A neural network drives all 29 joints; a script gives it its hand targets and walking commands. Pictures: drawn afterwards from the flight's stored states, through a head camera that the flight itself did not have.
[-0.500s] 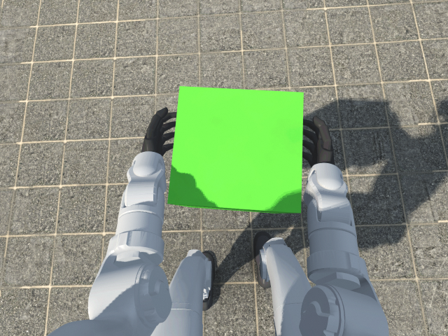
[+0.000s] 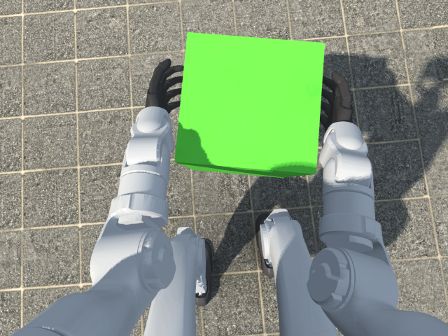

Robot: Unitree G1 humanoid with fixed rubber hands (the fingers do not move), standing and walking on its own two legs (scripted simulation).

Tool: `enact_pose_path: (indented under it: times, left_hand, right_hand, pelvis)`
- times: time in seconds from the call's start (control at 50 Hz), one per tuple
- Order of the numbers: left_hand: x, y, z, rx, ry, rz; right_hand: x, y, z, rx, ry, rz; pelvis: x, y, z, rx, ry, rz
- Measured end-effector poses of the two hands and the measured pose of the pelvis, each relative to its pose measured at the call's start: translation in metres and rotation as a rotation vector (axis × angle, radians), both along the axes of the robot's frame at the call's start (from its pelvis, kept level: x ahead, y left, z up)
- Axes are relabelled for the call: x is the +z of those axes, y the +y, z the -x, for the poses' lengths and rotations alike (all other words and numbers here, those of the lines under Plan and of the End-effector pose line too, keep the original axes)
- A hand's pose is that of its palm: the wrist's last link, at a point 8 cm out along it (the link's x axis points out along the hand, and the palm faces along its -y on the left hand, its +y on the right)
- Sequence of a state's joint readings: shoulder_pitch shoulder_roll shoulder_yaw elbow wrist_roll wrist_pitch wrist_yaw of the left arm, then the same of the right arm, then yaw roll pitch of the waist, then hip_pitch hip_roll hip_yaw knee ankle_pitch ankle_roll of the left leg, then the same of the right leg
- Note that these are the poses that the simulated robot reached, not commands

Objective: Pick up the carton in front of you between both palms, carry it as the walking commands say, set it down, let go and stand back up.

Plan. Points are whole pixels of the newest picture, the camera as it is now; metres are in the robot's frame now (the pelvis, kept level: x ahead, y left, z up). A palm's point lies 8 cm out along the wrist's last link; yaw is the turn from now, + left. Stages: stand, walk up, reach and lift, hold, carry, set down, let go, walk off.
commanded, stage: set down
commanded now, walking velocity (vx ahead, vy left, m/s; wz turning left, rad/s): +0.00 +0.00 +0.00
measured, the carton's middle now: (244, 120) +0.46 -0.07 -0.16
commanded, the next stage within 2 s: none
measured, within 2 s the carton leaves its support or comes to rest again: rests again in 1.60 s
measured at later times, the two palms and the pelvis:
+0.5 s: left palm (187, 111) +0.52 +0.05 -0.24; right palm (319, 128) +0.45 -0.24 -0.24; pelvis -0.03 -0.01 -0.12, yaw +1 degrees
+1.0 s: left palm (201, 115) +0.55 +0.03 -0.36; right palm (315, 126) +0.48 -0.27 -0.34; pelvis -0.03 +0.00 -0.19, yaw +0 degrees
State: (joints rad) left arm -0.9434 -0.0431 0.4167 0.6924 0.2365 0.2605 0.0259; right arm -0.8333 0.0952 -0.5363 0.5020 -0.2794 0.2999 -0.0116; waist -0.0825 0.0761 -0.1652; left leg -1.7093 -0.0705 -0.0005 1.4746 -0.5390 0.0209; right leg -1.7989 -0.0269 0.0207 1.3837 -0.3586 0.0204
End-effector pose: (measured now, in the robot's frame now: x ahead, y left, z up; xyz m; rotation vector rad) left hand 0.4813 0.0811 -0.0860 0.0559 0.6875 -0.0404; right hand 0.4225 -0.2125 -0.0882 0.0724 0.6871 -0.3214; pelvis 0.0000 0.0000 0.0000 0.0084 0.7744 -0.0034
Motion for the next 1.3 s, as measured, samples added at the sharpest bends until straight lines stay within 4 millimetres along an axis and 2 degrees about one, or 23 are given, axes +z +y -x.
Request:
enact_pose_path:
  times: [0.3, 0.7, 0.8, 0.92, 1.14, 1.3]
  left_hand:
    - [-0.097, -0.019, -0.023, -0.034, 0.005, -0.008]
    - [-0.223, -0.039, -0.056, -0.107, 0.035, -0.051]
    - [-0.25, -0.049, -0.062, -0.135, 0.041, -0.047]
    - [-0.27, -0.056, -0.068, -0.153, 0.036, -0.044]
    - [-0.281, -0.042, -0.063, -0.144, 0.061, -0.044]
    - [-0.288, -0.044, -0.06, -0.161, 0.074, -0.036]
  right_hand:
    - [-0.094, -0.017, -0.017, -0.027, 0.007, 0.002]
    - [-0.22, -0.036, -0.037, -0.043, 0.052, 0.012]
    - [-0.234, -0.048, -0.048, -0.029, 0.063, 0.026]
    - [-0.248, -0.056, -0.054, -0.027, 0.06, 0.022]
    - [-0.258, -0.045, -0.054, 0.013, 0.085, 0.012]
    - [-0.264, -0.048, -0.049, 0.027, 0.101, 0.018]
  pelvis:
    - [-0.076, -0.002, 0.02, 0.013, 0.054, -0.003]
    - [-0.154, -0.008, 0.032, 0.023, 0.023, 0.003]
    - [-0.169, -0.007, 0.03, 0.017, 0.008, 0.012]
    - [-0.183, -0.004, 0.027, 0.011, -0.011, 0.016]
    - [-0.194, -0.002, 0.027, 0.036, -0.03, 0.026]
    - [-0.199, 0.0, 0.032, 0.052, -0.047, 0.036]
